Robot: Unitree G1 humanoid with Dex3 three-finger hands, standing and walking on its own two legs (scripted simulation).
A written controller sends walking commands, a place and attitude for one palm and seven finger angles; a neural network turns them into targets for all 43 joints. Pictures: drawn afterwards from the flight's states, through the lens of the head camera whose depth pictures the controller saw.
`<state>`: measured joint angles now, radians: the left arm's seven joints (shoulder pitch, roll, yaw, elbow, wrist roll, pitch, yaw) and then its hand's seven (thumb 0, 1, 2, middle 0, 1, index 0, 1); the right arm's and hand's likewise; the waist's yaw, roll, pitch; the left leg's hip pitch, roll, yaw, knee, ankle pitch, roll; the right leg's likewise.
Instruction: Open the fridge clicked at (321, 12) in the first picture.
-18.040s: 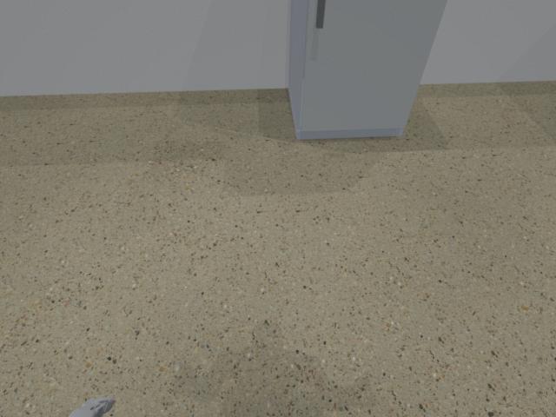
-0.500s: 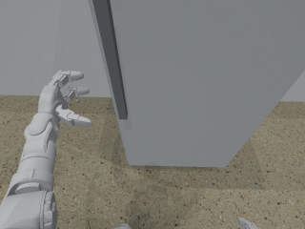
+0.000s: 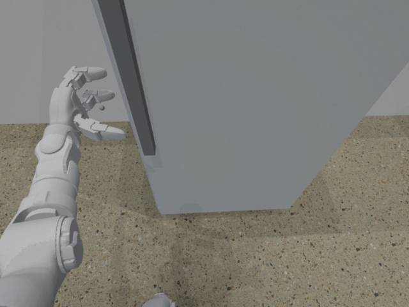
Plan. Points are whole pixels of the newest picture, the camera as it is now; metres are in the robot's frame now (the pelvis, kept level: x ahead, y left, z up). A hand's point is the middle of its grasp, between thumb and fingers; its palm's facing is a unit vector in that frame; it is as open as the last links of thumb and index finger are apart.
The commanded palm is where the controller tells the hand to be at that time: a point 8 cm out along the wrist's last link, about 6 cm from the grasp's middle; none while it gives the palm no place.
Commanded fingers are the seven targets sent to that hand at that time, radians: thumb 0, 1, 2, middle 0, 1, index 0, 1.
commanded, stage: move the hooked fingers beside the handle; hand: left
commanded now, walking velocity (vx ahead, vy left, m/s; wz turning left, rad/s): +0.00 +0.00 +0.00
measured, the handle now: (135, 80) +0.51 +0.12 +0.15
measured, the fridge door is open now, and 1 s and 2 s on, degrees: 0 0 0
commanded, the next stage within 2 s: feel for the door with the fingertips in 0.70 s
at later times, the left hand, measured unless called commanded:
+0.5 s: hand (104, 115) +0.45 +0.18 +0.11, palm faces +0.03 -1.00 +0.00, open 14.0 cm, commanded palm +0.42 +0.23 +0.11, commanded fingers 0.00 -0.50 0.30 -0.30 -1.20 -0.30 -1.20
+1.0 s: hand (111, 114) +0.46 +0.17 +0.11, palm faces +0.00 -1.00 +0.00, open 14.0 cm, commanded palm +0.43 +0.21 +0.11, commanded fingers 0.00 -0.50 0.30 -0.30 -1.20 -0.30 -1.20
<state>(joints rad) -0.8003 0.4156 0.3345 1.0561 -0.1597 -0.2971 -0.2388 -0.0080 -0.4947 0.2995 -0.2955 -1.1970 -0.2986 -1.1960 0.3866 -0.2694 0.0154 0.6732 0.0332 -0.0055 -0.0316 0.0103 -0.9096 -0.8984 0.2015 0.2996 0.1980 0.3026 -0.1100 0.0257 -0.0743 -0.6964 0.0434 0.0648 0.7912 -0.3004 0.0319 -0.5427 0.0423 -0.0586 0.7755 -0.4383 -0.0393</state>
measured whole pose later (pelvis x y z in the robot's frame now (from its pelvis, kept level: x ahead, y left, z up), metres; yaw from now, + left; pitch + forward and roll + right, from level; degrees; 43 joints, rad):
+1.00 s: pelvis +0.00 -0.01 +0.00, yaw +1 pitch +12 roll -2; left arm -0.79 0.38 0.27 1.04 -0.18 -0.30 -0.21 -0.01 -0.50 0.30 -0.29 -1.20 -0.30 -1.20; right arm 0.37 -0.27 0.01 0.67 0.04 0.01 -0.03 0.01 -0.91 -0.90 0.20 0.30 0.20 0.30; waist -0.10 0.03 -0.08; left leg -0.71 0.04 0.04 0.81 -0.30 0.02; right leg -0.55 0.05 -0.08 0.79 -0.45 -0.05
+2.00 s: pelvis +0.00 -0.01 +0.00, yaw +1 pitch +11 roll -1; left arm -0.75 0.28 0.23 0.99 -0.15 -0.32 -0.12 -0.01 -0.50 0.30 -0.30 -1.20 -0.30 -1.20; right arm 0.33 -0.26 0.00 0.66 0.03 0.01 -0.01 0.01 -0.91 -0.90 0.20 0.30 0.20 0.30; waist -0.09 0.04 -0.09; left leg -0.69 0.04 0.04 0.80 -0.31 0.01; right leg -0.53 0.04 -0.08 0.80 -0.46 -0.06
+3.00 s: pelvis +0.00 -0.02 +0.00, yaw +1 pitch +11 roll +0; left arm -0.79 0.23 0.19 1.02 -0.13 -0.33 -0.02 -0.01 -0.50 0.30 -0.30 -1.20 -0.29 -1.20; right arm 0.36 -0.25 0.00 0.68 0.02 0.01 0.01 0.01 -0.91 -0.90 0.20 0.30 0.20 0.30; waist -0.10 0.04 -0.09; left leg -0.69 0.04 0.04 0.79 -0.30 0.01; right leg -0.54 0.05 -0.07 0.80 -0.46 -0.06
